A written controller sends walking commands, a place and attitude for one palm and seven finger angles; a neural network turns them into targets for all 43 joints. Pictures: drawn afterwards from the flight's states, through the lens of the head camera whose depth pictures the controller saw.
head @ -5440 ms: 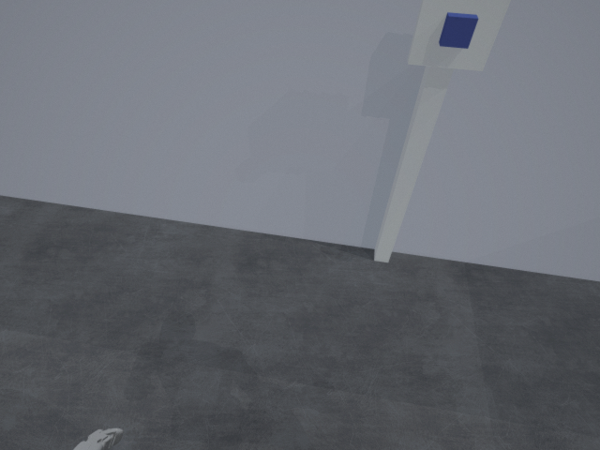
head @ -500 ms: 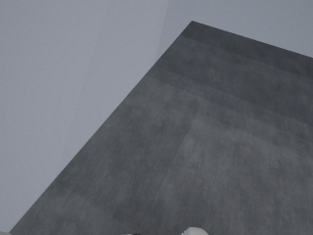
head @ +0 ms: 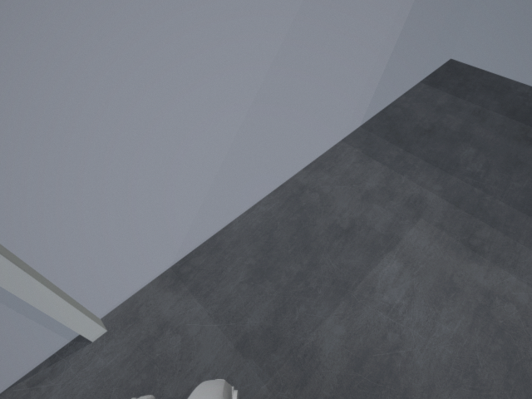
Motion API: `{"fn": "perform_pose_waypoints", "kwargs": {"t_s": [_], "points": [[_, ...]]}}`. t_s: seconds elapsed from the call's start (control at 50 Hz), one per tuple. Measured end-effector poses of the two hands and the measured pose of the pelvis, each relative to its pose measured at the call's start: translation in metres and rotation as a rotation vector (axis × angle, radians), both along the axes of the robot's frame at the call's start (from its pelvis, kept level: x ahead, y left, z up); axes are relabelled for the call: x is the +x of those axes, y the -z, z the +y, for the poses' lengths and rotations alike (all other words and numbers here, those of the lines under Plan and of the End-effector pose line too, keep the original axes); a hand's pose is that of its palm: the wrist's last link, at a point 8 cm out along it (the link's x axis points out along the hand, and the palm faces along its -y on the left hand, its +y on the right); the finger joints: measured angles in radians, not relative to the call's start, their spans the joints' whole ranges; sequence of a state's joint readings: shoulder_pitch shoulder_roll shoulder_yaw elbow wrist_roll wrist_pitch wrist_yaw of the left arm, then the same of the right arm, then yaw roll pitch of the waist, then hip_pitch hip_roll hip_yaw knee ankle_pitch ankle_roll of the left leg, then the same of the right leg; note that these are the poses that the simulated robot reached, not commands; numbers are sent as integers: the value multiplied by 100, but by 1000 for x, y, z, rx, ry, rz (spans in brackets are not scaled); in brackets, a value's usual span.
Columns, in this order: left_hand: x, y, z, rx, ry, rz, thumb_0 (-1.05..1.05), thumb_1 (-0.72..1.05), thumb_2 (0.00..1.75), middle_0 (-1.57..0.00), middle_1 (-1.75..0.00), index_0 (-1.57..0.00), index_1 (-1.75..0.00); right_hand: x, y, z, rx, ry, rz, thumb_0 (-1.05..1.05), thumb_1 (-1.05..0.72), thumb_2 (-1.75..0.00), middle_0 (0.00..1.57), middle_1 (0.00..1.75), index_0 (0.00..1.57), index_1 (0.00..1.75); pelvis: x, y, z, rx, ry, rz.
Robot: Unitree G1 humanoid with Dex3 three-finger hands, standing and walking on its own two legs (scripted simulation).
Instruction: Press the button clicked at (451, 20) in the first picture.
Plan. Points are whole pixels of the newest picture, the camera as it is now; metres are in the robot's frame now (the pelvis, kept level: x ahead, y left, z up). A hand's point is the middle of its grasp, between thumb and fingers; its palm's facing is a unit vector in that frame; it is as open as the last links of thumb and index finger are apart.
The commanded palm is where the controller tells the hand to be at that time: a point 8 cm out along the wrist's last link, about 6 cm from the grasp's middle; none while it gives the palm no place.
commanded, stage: turn to face it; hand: left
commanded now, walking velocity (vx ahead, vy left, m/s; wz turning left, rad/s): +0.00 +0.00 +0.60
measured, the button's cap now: out of the picture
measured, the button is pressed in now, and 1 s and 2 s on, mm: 0 0 0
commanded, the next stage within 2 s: take the last steps up to it in 1.26 s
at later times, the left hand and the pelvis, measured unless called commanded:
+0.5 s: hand out of the picture +0.02 +0.27 -0.16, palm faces +0.31 -0.90 -0.30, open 7.4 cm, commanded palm none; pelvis -0.01 +0.02 -0.01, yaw +17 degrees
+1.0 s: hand out of the picture -0.11 +0.21 -0.18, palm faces +0.59 -0.77 -0.24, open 7.4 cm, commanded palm none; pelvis -0.02 +0.02 -0.02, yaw +36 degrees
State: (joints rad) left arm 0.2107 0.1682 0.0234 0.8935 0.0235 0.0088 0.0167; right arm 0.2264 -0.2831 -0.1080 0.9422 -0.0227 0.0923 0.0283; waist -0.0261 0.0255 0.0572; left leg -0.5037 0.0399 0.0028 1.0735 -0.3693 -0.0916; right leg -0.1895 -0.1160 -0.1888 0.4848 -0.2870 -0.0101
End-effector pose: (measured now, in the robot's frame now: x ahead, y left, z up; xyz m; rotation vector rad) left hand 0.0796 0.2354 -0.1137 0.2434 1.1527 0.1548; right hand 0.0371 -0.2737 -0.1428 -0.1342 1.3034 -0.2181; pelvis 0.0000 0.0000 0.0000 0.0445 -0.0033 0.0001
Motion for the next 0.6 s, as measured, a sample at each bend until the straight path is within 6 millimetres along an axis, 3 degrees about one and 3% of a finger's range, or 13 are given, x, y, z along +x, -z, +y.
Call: {"fn": "perform_pose_waypoints", "kwargs": {"t_s": [0.08,0.18,0.26,0.32,0.42,0.54,0.6], "points": [[-39,11,15,-12,-81,58,1,90,90,-20,-30,-20,-30,30,-1,13,-10,-95,-3,1,-91,-90,19,30,20,30,-4,3,8,-5,-54,6],[-88,34,48,-27,-199,136,0,90,90,-20,-30,-20,-30,80,-3,47,-38,-227,-90,1,-91,-90,20,30,20,30,-6,17,29,-31,-125,16],[-112,42,72,-16,-267,187,1,90,90,-20,-30,-20,-30,103,-12,72,-45,-297,-156,1,-91,-90,20,30,20,30,-10,19,36,-30,-161,11],[-112,34,80,-10,-295,165,1,91,90,-20,-30,-20,-30,107,-17,82,-45,-326,-166,1,-90,-90,20,30,20,30,-11,12,38,-44,-193,10],[-96,19,82,8,-317,69,1,91,90,-20,-30,-20,-30,108,-13,88,-16,-365,-147,1,-90,-90,20,30,20,30,-13,8,35,-45,-251,7],[-71,5,63,42,-332,-43,1,91,90,-20,-30,-20,-30,106,5,74,28,-391,-106,1,-90,-90,20,30,21,30,-11,12,14,-32,-324,6],[-70,1,47,63,-345,-89,1,91,90,-20,-30,-20,-30,109,19,61,43,-406,-85,1,-90,-90,20,30,21,30,-9,18,2,-34,-368,-2]]}}
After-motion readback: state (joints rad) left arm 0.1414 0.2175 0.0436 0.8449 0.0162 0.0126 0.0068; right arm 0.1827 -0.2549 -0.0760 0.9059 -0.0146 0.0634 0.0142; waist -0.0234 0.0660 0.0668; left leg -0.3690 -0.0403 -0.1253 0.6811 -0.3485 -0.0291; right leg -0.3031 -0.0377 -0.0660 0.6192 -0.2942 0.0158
